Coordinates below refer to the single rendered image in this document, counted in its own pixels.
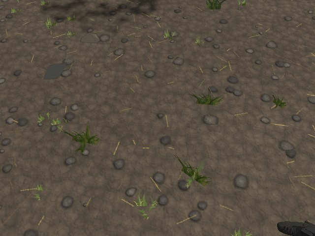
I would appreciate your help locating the right robot hand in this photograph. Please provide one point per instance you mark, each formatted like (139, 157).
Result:
(295, 228)

